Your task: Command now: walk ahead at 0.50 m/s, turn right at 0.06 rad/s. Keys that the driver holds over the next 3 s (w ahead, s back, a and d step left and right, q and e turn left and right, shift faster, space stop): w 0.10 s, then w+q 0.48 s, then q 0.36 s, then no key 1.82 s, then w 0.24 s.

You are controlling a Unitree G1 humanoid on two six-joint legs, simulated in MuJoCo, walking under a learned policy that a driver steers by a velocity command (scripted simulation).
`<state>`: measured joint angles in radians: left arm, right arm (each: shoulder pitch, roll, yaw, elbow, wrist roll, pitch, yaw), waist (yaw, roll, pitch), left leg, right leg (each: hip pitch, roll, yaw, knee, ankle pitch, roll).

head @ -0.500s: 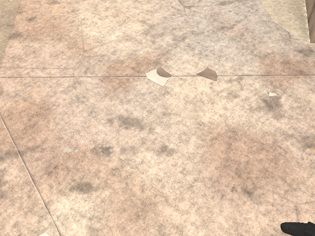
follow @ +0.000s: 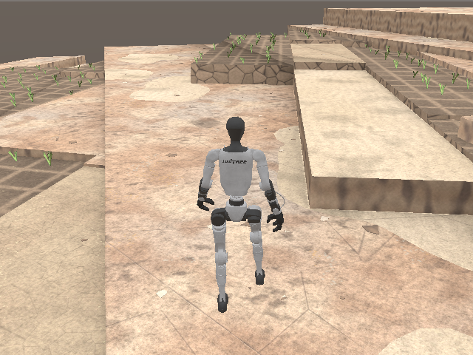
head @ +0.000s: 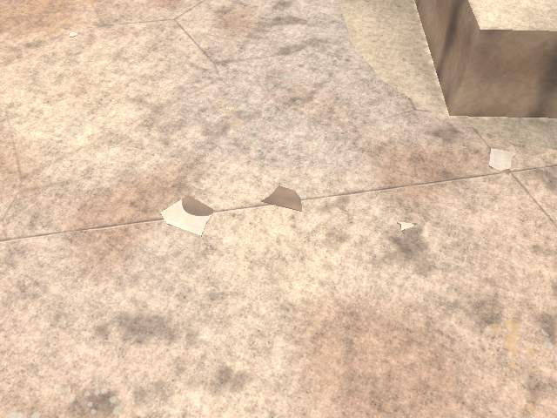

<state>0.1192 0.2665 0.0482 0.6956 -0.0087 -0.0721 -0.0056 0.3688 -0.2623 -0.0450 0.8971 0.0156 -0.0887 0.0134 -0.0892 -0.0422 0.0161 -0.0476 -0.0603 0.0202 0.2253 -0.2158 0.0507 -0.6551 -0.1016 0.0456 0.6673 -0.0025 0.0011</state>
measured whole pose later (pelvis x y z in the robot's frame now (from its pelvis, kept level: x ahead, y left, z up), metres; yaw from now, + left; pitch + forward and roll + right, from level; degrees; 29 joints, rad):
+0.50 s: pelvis +0.28 -0.04 +0.00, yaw +10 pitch +1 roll -2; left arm 0.32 0.26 0.07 0.85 0.01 -0.10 0.00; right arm 0.17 -0.29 -0.07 0.80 0.02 -0.04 0.02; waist 0.05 0.05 0.02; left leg -0.70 0.11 -0.06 0.83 0.01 0.00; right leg -0.01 0.03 -0.19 0.22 -0.23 -0.03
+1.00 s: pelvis +0.47 +0.04 -0.01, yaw +27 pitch +3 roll -1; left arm 0.08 0.31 0.05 0.71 0.01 -0.02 0.04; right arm 0.19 -0.31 -0.08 0.69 0.01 0.01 -0.01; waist -0.03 -0.02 0.06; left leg -0.35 -0.11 -0.10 0.44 -0.13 0.08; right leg -0.63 -0.04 0.10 0.92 -0.29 0.09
